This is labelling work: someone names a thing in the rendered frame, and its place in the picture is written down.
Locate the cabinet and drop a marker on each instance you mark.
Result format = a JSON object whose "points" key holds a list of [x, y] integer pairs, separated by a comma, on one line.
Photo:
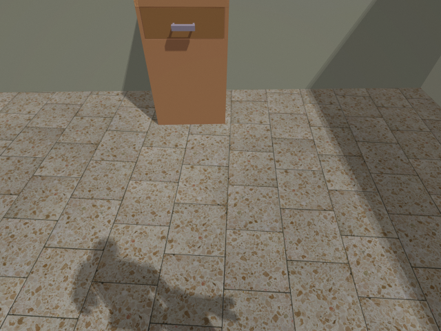
{"points": [[188, 77]]}

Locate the handle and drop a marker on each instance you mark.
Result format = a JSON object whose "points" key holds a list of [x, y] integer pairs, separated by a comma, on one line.
{"points": [[183, 27]]}

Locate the drawer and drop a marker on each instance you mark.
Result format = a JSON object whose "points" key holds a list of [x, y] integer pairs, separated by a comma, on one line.
{"points": [[209, 22]]}

